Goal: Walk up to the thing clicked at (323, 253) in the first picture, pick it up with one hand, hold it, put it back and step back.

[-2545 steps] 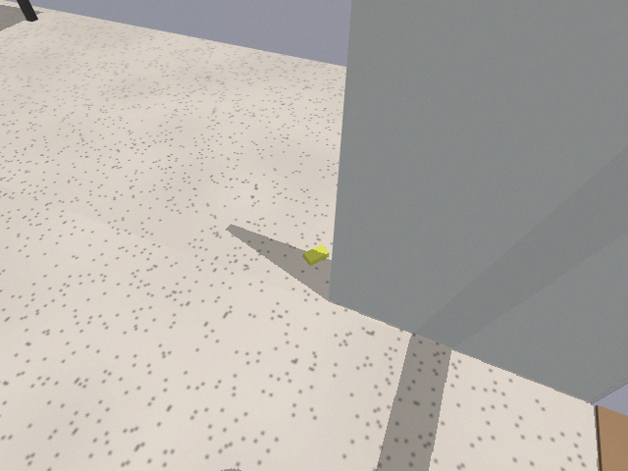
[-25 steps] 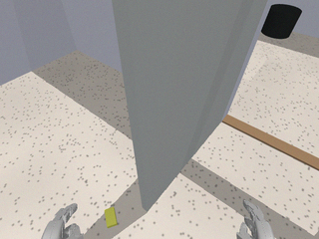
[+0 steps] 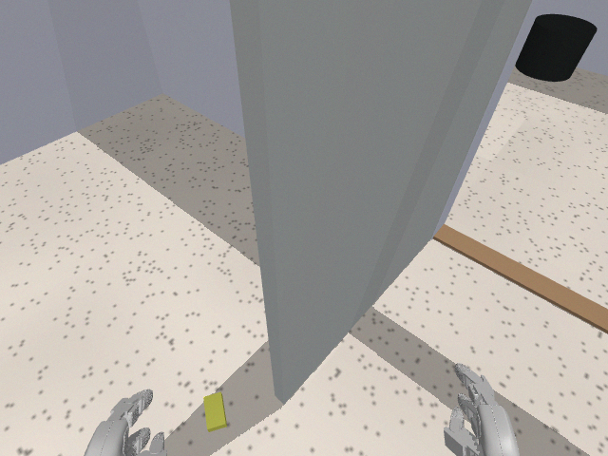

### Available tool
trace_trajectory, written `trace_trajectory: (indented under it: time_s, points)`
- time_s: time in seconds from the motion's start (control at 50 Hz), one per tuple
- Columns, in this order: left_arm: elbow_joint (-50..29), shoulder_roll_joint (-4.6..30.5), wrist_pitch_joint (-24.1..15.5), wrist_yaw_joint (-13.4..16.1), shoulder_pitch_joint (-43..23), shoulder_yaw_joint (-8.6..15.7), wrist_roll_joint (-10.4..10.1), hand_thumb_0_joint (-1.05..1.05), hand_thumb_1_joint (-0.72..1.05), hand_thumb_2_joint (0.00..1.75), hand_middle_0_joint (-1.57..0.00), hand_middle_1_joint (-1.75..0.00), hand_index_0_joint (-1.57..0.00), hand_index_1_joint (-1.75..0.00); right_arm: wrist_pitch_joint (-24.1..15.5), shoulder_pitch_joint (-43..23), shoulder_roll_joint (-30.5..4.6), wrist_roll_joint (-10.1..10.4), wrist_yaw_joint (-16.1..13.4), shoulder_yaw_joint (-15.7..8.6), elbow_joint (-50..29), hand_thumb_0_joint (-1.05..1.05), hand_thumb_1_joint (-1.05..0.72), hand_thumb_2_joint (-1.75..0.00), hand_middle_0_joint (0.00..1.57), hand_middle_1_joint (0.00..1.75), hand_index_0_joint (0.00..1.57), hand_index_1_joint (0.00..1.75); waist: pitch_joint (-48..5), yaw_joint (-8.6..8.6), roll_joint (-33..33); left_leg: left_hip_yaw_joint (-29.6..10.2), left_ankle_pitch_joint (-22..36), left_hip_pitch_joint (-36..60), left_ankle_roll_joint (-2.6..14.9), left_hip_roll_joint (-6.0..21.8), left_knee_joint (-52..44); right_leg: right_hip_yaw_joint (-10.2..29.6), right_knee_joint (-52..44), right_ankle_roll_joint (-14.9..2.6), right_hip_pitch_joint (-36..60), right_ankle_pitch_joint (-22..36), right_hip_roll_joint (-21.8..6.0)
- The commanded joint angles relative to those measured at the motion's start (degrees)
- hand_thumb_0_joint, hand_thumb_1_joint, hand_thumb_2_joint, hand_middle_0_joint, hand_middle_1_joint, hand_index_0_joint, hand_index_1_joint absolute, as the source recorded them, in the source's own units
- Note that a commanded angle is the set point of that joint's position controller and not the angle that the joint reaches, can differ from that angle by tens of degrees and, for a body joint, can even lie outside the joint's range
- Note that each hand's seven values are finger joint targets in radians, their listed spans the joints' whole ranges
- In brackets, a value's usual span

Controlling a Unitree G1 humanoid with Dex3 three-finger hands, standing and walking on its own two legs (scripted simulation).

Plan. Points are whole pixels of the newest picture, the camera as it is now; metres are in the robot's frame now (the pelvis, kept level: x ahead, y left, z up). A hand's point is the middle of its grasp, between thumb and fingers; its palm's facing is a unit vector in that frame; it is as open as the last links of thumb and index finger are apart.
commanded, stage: home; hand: left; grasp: from above
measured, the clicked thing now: (215, 411) +0.40 +0.24 -0.70
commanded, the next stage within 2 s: stand in 1.52 s
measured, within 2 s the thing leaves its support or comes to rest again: neither
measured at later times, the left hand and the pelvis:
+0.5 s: hand out of the picture +0.16 +0.18 -0.05, palm faces +0.04 -0.98 -0.20, open 8.6 cm; pelvis +0.00 +0.00 +0.00, yaw +0 degrees
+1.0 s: hand (159, 450) +0.17 +0.18 -0.04, palm faces +0.04 -0.98 -0.21, open 8.8 cm; pelvis +0.00 +0.00 +0.00, yaw +0 degrees
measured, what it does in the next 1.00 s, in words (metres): stands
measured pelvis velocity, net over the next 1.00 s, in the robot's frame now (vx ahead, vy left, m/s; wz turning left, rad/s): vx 0.00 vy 0.00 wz -0.01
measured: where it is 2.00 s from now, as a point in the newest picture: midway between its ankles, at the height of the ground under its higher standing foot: outside the picture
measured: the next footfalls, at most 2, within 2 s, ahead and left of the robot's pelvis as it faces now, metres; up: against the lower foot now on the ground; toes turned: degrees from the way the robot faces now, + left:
none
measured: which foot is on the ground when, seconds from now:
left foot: down 0.00-1.00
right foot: down 0.00-1.00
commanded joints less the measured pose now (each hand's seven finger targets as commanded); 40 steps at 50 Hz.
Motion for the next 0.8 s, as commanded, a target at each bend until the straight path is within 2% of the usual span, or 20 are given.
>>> trace_trajectory:
  time_s: [0.0,0.16,0.2,0.22,0.26,0.28,0.3,0.36,0.4,0.42,0.46,0.48,0.52,0.56,0.58,0.62,0.66,0.74,0.76,0.78]
  points:
    - [-11.37,5.65,-2.61,0.26,-1.36,3.36,0.52,0.0,0.69,0.78,-0.18,-0.26,-0.18,-0.26,-3.35,-4.19,-6.99,0.19,-0.73,-3.24,-9.25,0.0,-0.9,-0.9,0.2,0.3,0.2,0.3,-3.83,-0.38,-0.52,1.03,10.85,4.41,1.69,-2.6,-9.97,-0.49,-8.84,-0.97,2.62,8.98,2.53]
    - [-11.57,6.0,-2.68,0.35,-1.43,3.6,0.35,0.0,0.7,0.78,-0.18,-0.27,-0.18,-0.27,-3.36,-4.0,-7.23,0.36,-0.77,-3.3,-9.05,0.0,-0.9,-0.9,0.2,0.3,0.2,0.3,-4.16,0.06,-0.13,0.77,11.13,4.73,1.64,-2.31,-10.26,-0.6,-8.61,-1.16,2.63,8.84,2.73]
    - [-11.04,5.83,-2.66,0.28,-1.72,3.41,0.28,0.0,0.66,0.76,-0.17,-0.26,-0.17,-0.26,-3.38,-4.19,-7.18,0.28,-0.79,-3.26,-8.92,0.0,-0.9,-0.9,0.2,0.3,0.2,0.3,-3.31,-0.12,-0.46,0.87,9.74,4.06,1.69,-2.36,-10.31,-0.56,-9.02,-1.01,2.23,7.85,2.75]
    - [-11.13,5.69,-2.62,0.37,-1.97,3.33,0.32,0.0,0.73,0.8,-0.18,-0.27,-0.18,-0.27,-3.42,-4.27,-7.02,0.35,-0.82,-3.12,-9.11,0.0,-0.9,-0.9,0.2,0.3,0.2,0.3,-2.51,-0.09,-0.57,0.81,8.57,3.66,1.74,-2.39,-10.56,-0.55,-9.22,-1.0,2.05,6.92,2.58]
    - [-12.09,6.61,-2.78,0.41,-2.28,3.96,0.44,0.0,0.71,0.79,-0.18,-0.27,-0.18,-0.27,-3.46,-4.32,-7.05,0.38,-0.81,-3.19,-8.97,0.0,-0.9,-0.9,0.2,0.3,0.2,0.3,-2.86,0.45,0.17,0.84,7.5,3.52,1.7,-2.4,-10.84,-0.46,-9.33,-1.07,2.08,5.81,2.58]
    - [-11.27,5.79,-2.7,0.24,-1.73,3.3,0.35,0.0,0.69,0.78,-0.18,-0.26,-0.18,-0.26,-3.52,-4.17,-7.2,0.39,-0.76,-3.3,-9.03,0.0,-0.9,-0.9,0.2,0.3,0.2,0.3,-3.37,-0.24,-0.04,0.73,7.86,3.85,1.67,-2.32,-10.89,-0.44,-9.07,-1.14,2.22,6.14,2.67]
    - [-11.82,5.9,-2.67,0.2,-1.6,3.34,0.3,0.0,0.7,0.78,-0.18,-0.26,-0.18,-0.26,-3.57,-4.08,-7.17,0.38,-0.73,-3.27,-8.91,0.0,-0.9,-0.9,0.2,0.3,0.2,0.3,-3.53,0.12,0.38,0.47,8.56,4.02,1.56,-2.12,-11.08,-0.62,-8.71,-1.18,2.21,6.64,2.79]
    - [-11.53,6.04,-2.47,0.26,-1.39,3.41,0.48,0.0,0.68,0.77,-0.18,-0.26,-0.18,-0.26,-3.5,-3.76,-7.18,0.38,-0.84,-3.4,-8.98,0.0,-0.9,-0.9,0.2,0.3,0.2,0.3,-4.08,-0.21,0.2,0.91,10.53,4.57,1.6,-2.27,-10.31,-0.45,-8.62,-1.18,2.38,8.35,2.67]
    - [-11.47,5.84,-2.52,0.2,-1.99,3.33,0.42,0.0,0.66,0.76,-0.18,-0.26,-0.18,-0.26,-3.54,-3.8,-7.12,0.28,-0.79,-3.32,-8.78,0.0,-0.9,-0.9,0.2,0.3,0.2,0.3,-2.85,-0.39,0.42,0.97,9.61,4.06,1.56,-2.25,-10.35,-0.46,-8.76,-1.11,1.93,7.48,2.72]
    - [-12.21,6.38,-2.5,0.29,-2.15,3.53,0.47,0.0,0.73,0.8,-0.18,-0.27,-0.18,-0.27,-3.51,-3.93,-7.0,0.38,-0.87,-3.3,-8.82,0.0,-0.9,-0.9,0.2,0.3,0.2,0.3,-3.02,-0.12,-0.09,0.84,9.22,3.97,1.61,-2.22,-10.47,-0.51,-8.87,-1.04,1.92,7.18,2.66]
    - [-11.3,5.76,-2.35,0.19,-2.07,3.29,0.33,0.0,0.64,0.74,-0.17,-0.25,-0.17,-0.25,-3.62,-3.96,-7.03,0.35,-0.88,-3.25,-9.03,0.0,-0.9,-0.9,0.2,0.3,0.2,0.3,-2.46,-0.39,-0.68,0.89,8.06,3.56,1.72,-2.28,-10.48,-0.4,-9.19,-0.92,1.75,6.26,2.67]
    - [-11.89,5.85,-2.37,0.24,-2.12,3.33,0.42,0.0,0.71,0.79,-0.18,-0.27,-0.18,-0.27,-3.72,-3.92,-6.89,0.34,-0.89,-3.27,-9.02,0.0,-0.9,-0.9,0.2,0.3,0.2,0.3,-3.25,-0.26,-0.14,0.89,8.27,3.82,1.65,-2.33,-10.43,-0.32,-9.13,-0.99,2.08,6.47,2.59]
    - [-11.39,5.76,-2.44,0.11,-2.01,3.25,0.34,0.0,0.68,0.77,-0.18,-0.26,-0.18,-0.26,-3.73,-4.04,-6.99,0.3,-0.89,-3.29,-8.74,0.0,-0.9,-0.9,0.2,0.3,0.2,0.3,-3.04,-0.27,0.62,0.59,8.27,3.92,1.45,-2.14,-10.87,-0.51,-8.69,-1.04,1.68,6.29,2.74]
    - [-12.07,6.29,-2.52,0.17,-2.27,3.49,0.45,0.0,0.71,0.79,-0.18,-0.27,-0.18,-0.27,-3.71,-4.19,-7.03,0.36,-0.95,-3.36,-8.96,0.0,-0.9,-0.9,0.2,0.3,0.2,0.3,-3.23,-0.23,0.3,0.6,8.46,3.84,1.51,-2.15,-10.61,-0.52,-8.81,-0.98,1.69,6.44,2.71]
    - [-14.42,8.0,-2.9,0.41,-3.96,4.63,0.51,0.0,0.73,0.8,-0.18,-0.27,-0.18,-0.27,-3.73,-4.01,-7.16,0.39,-1.0,-3.38,-8.98,0.0,-0.9,-0.9,0.2,0.3,0.2,0.3,-3.29,0.04,0.12,0.79,8.16,3.83,1.61,-2.24,-10.49,-0.39,-8.94,-1.0,2.07,6.26,2.57]
    - [-12.05,6.0,-2.67,0.25,-1.74,2.86,0.58,0.0,0.64,0.75,-0.17,-0.26,-0.17,-0.26,-3.78,-3.49,-6.89,0.3,-0.97,-3.24,-8.42,0.0,-0.9,-0.9,0.2,0.3,0.2,0.3,-3.28,-0.5,0.1,1.14,9.46,4.33,1.62,-2.34,-10.06,-0.19,-8.73,-1.11,2.16,7.44,2.58]
    - [-11.24,5.17,-2.31,0.25,-0.94,2.56,0.4,0.0,0.7,0.79,-0.18,-0.27,-0.18,-0.27,-3.71,-3.72,-7.03,0.35,-0.99,-3.32,-8.67,0.0,-0.9,-0.9,0.2,0.3,0.2,0.3,-4.01,-0.41,0.44,0.92,10.96,4.97,1.47,-2.14,-10.04,-0.34,-8.42,-1.14,1.93,8.6,2.64]
    - [-12.34,6.57,-2.47,0.29,-1.69,3.46,0.46,0.0,0.7,0.78,-0.18,-0.27,-0.18,-0.27,-3.46,-3.57,-7.12,0.25,-0.85,-3.4,-8.37,0.0,-0.9,-0.9,0.2,0.3,0.2,0.3,-4.23,-0.38,0.95,0.77,12.22,4.98,1.4,-2.09,-9.85,-0.48,-8.1,-1.22,2.46,9.51,2.72]
    - [-13.58,7.55,-2.81,0.45,-2.13,4.28,0.52,0.0,0.68,0.77,-0.18,-0.26,-0.18,-0.26,-3.55,-3.93,-7.35,0.23,-0.9,-3.55,-8.98,0.0,-0.9,-0.9,0.2,0.3,0.2,0.3,-4.55,0.07,0.08,0.62,12.25,4.85,1.42,-2.03,-9.9,-0.59,-7.89,-1.17,2.96,9.38,2.75]
    - [-11.83,6.36,-2.8,0.35,-1.4,3.18,0.6,0.0,0.67,0.76,-0.18,-0.26,-0.18,-0.26,-3.46,-3.63,-7.01,0.18,-0.85,-3.37,-8.44,0.0,-0.9,-0.9,0.2,0.3,0.2,0.3,-3.81,-0.13,0.09,0.62,12.09,4.6,1.38,-2.03,-9.97,-0.59,-7.88,-1.23,2.44,9.27,2.8]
